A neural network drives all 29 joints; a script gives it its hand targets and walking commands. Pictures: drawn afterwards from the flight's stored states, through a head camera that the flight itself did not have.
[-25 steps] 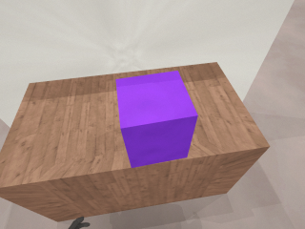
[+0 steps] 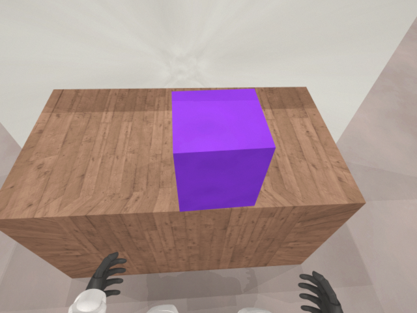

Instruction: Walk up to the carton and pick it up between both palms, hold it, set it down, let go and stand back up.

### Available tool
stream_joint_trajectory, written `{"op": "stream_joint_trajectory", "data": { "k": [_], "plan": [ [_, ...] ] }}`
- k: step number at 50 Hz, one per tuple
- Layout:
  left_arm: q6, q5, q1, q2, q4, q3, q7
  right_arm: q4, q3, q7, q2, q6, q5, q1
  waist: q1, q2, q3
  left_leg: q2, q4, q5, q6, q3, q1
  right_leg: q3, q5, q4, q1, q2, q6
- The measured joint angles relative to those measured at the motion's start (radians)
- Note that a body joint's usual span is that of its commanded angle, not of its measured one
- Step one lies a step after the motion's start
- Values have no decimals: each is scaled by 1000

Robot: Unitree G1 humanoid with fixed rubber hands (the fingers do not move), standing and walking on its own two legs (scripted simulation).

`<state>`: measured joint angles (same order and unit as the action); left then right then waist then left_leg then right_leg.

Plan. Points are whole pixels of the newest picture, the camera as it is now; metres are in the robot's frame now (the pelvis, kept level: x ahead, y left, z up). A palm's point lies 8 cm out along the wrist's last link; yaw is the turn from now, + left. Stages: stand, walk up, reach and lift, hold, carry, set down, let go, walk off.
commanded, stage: reach and lift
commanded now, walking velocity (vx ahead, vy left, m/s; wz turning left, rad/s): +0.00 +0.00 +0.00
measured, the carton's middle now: (215, 152) +0.49 +0.00 -0.04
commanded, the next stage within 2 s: none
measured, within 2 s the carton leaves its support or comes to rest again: neither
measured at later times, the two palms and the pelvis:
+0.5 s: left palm (106, 260) +0.22 +0.22 -0.07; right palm (321, 275) +0.19 -0.21 -0.06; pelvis +0.02 +0.00 +0.01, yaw +0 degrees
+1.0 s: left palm (108, 246) +0.24 +0.22 -0.04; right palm (316, 249) +0.24 -0.20 -0.04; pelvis +0.06 +0.00 +0.01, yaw +1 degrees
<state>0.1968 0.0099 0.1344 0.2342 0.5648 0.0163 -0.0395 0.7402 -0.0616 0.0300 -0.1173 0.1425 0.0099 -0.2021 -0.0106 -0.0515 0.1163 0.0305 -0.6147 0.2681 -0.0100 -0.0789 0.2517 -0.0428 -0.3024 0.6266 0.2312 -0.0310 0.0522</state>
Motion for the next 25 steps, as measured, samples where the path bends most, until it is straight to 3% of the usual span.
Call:
{"op": "stream_joint_trajectory", "data": {
  "k": [12, 25],
  "plan": [
    [-159, -96, -58, 3, 52, -32, -28, -76, 1, -6, 29, 37, -14, -4, 5, 15, -29, -10, 26, -18, -1, -21, 19, 20, 3, 12, 43, 10, -3],
    [-355, -120, -87, -19, 170, -44, -35, 24, 26, -1, 1, 154, 69, 78, 18, 2, -65, -14, 59, -5, 4, -12, 2, 13, -10, -28, 19, 11, -3]
  ]
}}
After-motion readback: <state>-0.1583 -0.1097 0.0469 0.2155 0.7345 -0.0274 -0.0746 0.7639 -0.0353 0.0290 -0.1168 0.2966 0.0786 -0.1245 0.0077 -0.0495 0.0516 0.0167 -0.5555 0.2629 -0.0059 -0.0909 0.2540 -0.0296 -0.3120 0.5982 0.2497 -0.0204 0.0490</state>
